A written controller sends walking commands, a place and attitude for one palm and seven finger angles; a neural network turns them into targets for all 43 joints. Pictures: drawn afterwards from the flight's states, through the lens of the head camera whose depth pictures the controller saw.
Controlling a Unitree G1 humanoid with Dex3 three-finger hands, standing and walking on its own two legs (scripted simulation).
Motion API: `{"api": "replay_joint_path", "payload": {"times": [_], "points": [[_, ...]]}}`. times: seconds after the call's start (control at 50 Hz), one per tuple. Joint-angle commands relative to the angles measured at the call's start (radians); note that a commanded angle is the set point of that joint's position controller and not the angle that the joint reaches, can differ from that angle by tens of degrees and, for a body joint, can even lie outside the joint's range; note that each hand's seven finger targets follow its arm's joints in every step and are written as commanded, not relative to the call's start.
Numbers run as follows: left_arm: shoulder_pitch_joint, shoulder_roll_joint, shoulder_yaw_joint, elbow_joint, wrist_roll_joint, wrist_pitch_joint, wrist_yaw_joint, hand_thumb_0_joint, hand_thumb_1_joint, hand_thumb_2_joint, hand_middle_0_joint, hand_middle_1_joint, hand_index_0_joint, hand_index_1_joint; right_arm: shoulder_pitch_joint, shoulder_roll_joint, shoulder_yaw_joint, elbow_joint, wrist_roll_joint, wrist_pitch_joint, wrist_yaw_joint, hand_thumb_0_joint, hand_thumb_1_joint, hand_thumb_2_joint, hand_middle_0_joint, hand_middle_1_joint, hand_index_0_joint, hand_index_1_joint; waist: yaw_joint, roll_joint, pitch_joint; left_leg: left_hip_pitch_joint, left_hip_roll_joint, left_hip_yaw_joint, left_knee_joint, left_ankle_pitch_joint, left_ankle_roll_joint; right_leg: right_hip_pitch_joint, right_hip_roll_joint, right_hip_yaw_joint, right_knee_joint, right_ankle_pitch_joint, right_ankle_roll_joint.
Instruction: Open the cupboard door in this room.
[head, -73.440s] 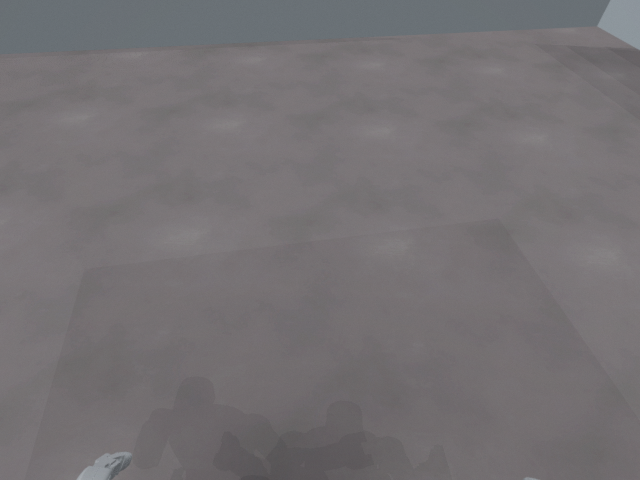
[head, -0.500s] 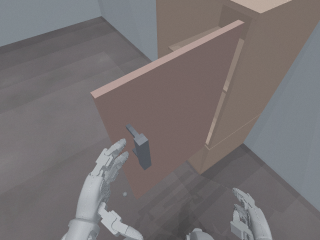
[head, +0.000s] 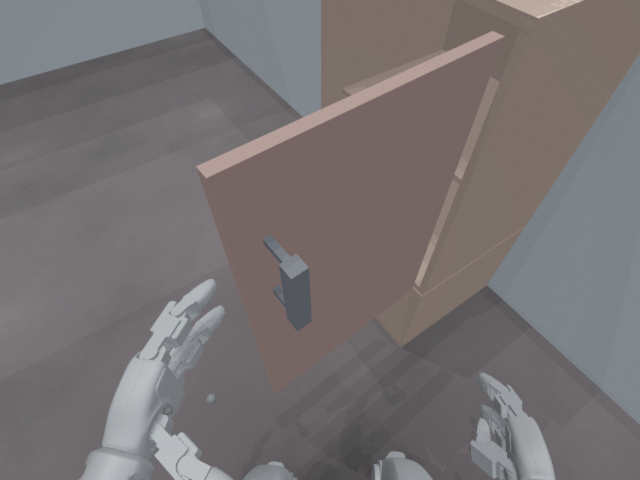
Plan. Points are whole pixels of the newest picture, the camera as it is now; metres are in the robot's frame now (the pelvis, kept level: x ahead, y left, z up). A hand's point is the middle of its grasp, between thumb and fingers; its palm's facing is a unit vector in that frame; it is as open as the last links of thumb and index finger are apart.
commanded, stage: draw the hand back to the body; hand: left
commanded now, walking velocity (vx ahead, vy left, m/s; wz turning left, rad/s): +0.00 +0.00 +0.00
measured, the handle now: (286, 283) +0.32 +0.06 +0.09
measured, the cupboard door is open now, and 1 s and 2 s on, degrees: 94 94 94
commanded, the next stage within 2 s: step back with the hand held close in 1.50 s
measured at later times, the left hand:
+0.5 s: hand (106, 375) +0.19 +0.20 +0.14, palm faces +0.05 -0.97 -0.23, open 15.9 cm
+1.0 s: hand out of the picture +0.21 +0.26 +0.21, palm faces +0.39 -0.83 -0.40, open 10.6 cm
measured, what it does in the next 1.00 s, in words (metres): rises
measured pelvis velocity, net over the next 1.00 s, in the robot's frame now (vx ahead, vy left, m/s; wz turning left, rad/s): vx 0.02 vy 0.01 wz -0.03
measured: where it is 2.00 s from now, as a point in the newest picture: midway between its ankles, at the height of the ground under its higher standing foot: outside the picture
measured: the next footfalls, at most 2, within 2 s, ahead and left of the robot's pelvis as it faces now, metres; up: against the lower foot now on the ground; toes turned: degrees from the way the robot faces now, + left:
none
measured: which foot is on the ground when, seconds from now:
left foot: down 0.00-1.00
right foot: down 0.00-1.00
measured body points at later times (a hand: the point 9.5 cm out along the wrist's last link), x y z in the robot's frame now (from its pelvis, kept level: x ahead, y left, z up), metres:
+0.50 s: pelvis +0.01 +0.02 +0.03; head +0.01 +0.02 +0.48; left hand +0.18 +0.25 +0.16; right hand +0.20 -0.20 -0.02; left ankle -0.02 +0.11 -0.67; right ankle +0.04 -0.11 -0.67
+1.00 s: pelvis +0.02 +0.01 +0.07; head +0.00 +0.00 +0.52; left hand +0.19 +0.30 +0.23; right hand +0.20 -0.21 -0.01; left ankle -0.02 +0.11 -0.67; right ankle +0.04 -0.11 -0.67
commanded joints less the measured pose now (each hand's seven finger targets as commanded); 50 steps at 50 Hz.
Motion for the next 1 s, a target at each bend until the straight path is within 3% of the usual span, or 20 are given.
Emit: {"api": "replay_joint_path", "payload": {"times": [0.0,0.04,0.06,0.18,0.3,0.34,0.4,0.42,0.44,0.46,0.48,0.52,0.54,0.62,0.64,0.68,0.78,0.84,0.98], "points": [[-0.003,0.124,0.123,-0.316,-0.015,-0.053,0.043,0.000,-0.500,0.300,-0.150,-0.300,-0.150,-0.300,-0.047,-0.089,-0.048,-0.186,0.011,-0.059,-0.009,0.000,-0.900,-0.900,0.200,0.300,0.200,0.300,0.020,0.003,-0.220,0.033,-0.020,0.001,-0.218,0.273,0.001,0.291,0.016,0.045,-0.177,0.158,-0.011],[0.039,0.115,0.132,-0.312,-0.026,-0.028,0.048,0.000,-0.500,0.300,-0.150,-0.300,-0.150,-0.300,-0.049,-0.085,-0.045,-0.184,0.014,-0.057,-0.009,0.000,-0.900,-0.900,0.200,0.300,0.200,0.300,0.025,-0.008,-0.218,0.050,-0.016,-0.004,-0.237,0.316,-0.001,0.316,0.021,0.031,-0.182,0.212,-0.011],[0.042,0.097,0.117,-0.310,-0.031,-0.018,0.043,0.000,-0.500,0.300,-0.150,-0.300,-0.150,-0.300,-0.049,-0.083,-0.043,-0.182,0.017,-0.057,-0.010,0.000,-0.900,-0.900,0.200,0.300,0.200,0.300,0.015,-0.013,-0.194,0.056,-0.015,0.000,-0.242,0.318,-0.002,0.312,0.022,0.028,-0.190,0.222,-0.005],[0.034,0.091,0.093,-0.300,-0.048,0.045,-0.006,0.000,-0.500,0.300,-0.150,-0.300,-0.150,-0.300,-0.063,-0.101,-0.031,-0.169,0.024,-0.072,-0.012,0.000,-0.900,-0.900,0.200,0.300,0.200,0.300,-0.006,-0.018,-0.067,0.079,-0.003,-0.019,-0.298,0.255,-0.004,0.281,0.027,0.009,-0.239,0.143,-0.001],[0.028,0.161,0.194,-0.371,-0.061,0.066,-0.001,0.000,-0.500,0.300,-0.150,-0.300,-0.150,-0.300,-0.062,-0.097,-0.027,-0.160,0.023,-0.091,-0.016,0.000,-0.900,-0.900,0.200,0.300,0.200,0.300,0.020,-0.006,-0.089,0.138,0.004,-0.031,-0.335,0.310,-0.015,0.332,0.030,-0.005,-0.248,0.184,-0.005],[0.010,0.184,0.226,-0.385,-0.069,0.067,0.003,0.000,-0.430,0.330,-0.153,-0.300,-0.153,-0.300,-0.067,-0.099,-0.023,-0.148,0.023,-0.096,-0.016,0.000,-0.900,-0.900,0.200,0.300,0.200,0.300,0.026,0.025,-0.091,0.153,0.004,-0.031,-0.344,0.324,-0.019,0.350,0.032,-0.004,-0.254,0.195,-0.008],[0.004,0.170,0.233,-0.387,-0.086,0.071,-0.009,0.000,-0.325,0.375,-0.156,-0.300,-0.156,-0.300,-0.069,-0.097,-0.019,-0.130,0.029,-0.109,-0.017,0.000,-0.900,-0.900,0.200,0.300,0.200,0.300,0.023,0.041,-0.077,0.187,0.007,-0.033,-0.362,0.357,-0.031,0.361,0.035,-0.012,-0.268,0.224,-0.007],[-0.008,0.312,0.265,-0.476,0.073,0.099,0.139,0.000,-0.290,0.390,-0.158,-0.300,-0.158,-0.300,-0.056,-0.086,-0.029,-0.141,0.006,-0.098,-0.043,0.000,-0.900,-0.900,0.200,0.300,0.200,0.300,0.066,0.058,-0.097,0.180,0.024,-0.023,-0.417,0.365,-0.017,0.425,0.013,0.049,-0.309,0.213,-0.015],[0.052,0.250,0.255,-0.432,0.092,0.135,0.208,0.000,-0.255,0.405,-0.159,-0.300,-0.159,-0.300,-0.052,-0.068,-0.023,-0.124,-0.001,-0.094,-0.049,0.000,-0.900,-0.900,0.200,0.300,0.200,0.300,0.049,0.047,-0.038,0.175,0.021,-0.019,-0.434,0.329,-0.019,0.415,0.013,0.046,-0.341,0.191,-0.016],[0.077,0.184,0.205,-0.428,0.095,0.154,0.230,0.000,-0.220,0.420,-0.160,-0.300,-0.160,-0.300,-0.052,-0.071,-0.022,-0.125,-0.002,-0.091,-0.049,0.000,-0.900,-0.900,0.200,0.300,0.200,0.300,0.034,0.016,-0.007,0.176,0.023,-0.019,-0.439,0.331,-0.020,0.414,0.011,0.039,-0.346,0.195,-0.013],[0.082,0.171,0.196,-0.407,0.109,0.163,0.250,0.000,-0.185,0.435,-0.161,-0.300,-0.161,-0.300,-0.049,-0.072,-0.019,-0.108,-0.003,-0.083,-0.044,0.000,-0.900,-0.900,0.200,0.300,0.200,0.300,0.034,0.049,0.000,0.190,0.028,-0.018,-0.447,0.357,-0.020,0.430,0.007,0.038,-0.354,0.201,-0.012],[0.071,0.180,0.200,-0.404,0.128,0.169,0.278,0.000,-0.115,0.465,-0.164,-0.300,-0.164,-0.300,-0.058,-0.077,-0.021,-0.093,-0.004,-0.075,-0.042,0.000,-0.900,-0.900,0.200,0.300,0.200,0.300,0.032,0.045,0.013,0.235,0.036,-0.020,-0.467,0.404,-0.022,0.449,0.007,0.034,-0.379,0.228,-0.010],[0.065,0.197,0.212,-0.399,0.136,0.169,0.290,0.000,-0.080,0.480,-0.165,-0.300,-0.165,-0.300,-0.070,-0.082,-0.024,-0.086,-0.005,-0.075,-0.044,0.000,-0.900,-0.900,0.200,0.300,0.200,0.300,0.037,0.011,0.012,0.248,0.036,-0.016,-0.476,0.408,-0.016,0.472,0.009,0.034,-0.398,0.235,-0.010],[-0.002,0.229,0.245,-0.404,0.155,0.158,0.323,0.000,0.060,0.540,-0.170,-0.300,-0.170,-0.300,-0.089,-0.083,-0.022,-0.065,-0.011,-0.079,-0.053,0.000,-0.900,-0.900,0.200,0.300,0.200,0.300,0.035,0.001,0.021,0.309,0.034,-0.012,-0.537,0.357,-0.009,0.516,0.005,0.036,-0.448,0.207,-0.007],[-0.015,0.252,0.267,-0.408,0.157,0.155,0.331,0.000,0.095,0.555,-0.171,-0.300,-0.171,-0.300,-0.100,-0.087,-0.021,-0.056,-0.012,-0.084,-0.056,0.000,-0.900,-0.900,0.200,0.300,0.200,0.300,0.043,0.031,0.021,0.317,0.033,-0.012,-0.553,0.361,-0.010,0.540,0.004,0.037,-0.458,0.210,-0.010],[-0.010,0.261,0.290,-0.412,0.160,0.149,0.340,0.000,0.165,0.585,-0.174,-0.300,-0.174,-0.300,-0.102,-0.080,-0.019,-0.040,-0.013,-0.089,-0.058,0.000,-0.900,-0.900,0.200,0.300,0.200,0.300,0.047,0.026,0.014,0.352,0.034,-0.011,-0.575,0.413,-0.013,0.568,0.004,0.037,-0.470,0.243,-0.009],[-0.039,0.276,0.338,-0.378,0.155,0.141,0.344,0.000,0.340,0.660,-0.180,-0.300,-0.180,-0.300,-0.126,-0.080,-0.021,0.002,-0.015,-0.097,-0.055,0.000,-0.900,-0.900,0.200,0.300,0.200,0.300,0.052,0.039,0.049,0.406,0.036,0.000,-0.621,0.484,-0.020,0.623,0.004,0.041,-0.521,0.298,-0.008],[-0.056,0.287,0.374,-0.332,0.149,0.134,0.342,0.000,0.445,0.705,-0.184,-0.300,-0.184,-0.300,-0.149,-0.084,-0.026,0.021,-0.015,-0.094,-0.051,0.000,-0.900,-0.900,0.200,0.300,0.200,0.300,0.059,-0.006,0.074,0.417,0.037,0.005,-0.653,0.461,-0.015,0.658,0.007,0.041,-0.559,0.297,-0.009],[-0.112,0.317,0.440,-0.332,0.141,0.116,0.337,0.000,0.690,0.810,-0.192,-0.300,-0.192,-0.300,-0.169,-0.084,-0.033,0.050,-0.019,-0.087,-0.043,0.000,-0.900,-0.900,0.200,0.300,0.200,0.300,0.066,0.033,0.073,0.482,0.038,0.019,-0.700,0.515,-0.013,0.708,0.007,0.052,-0.602,0.347,-0.008]]}}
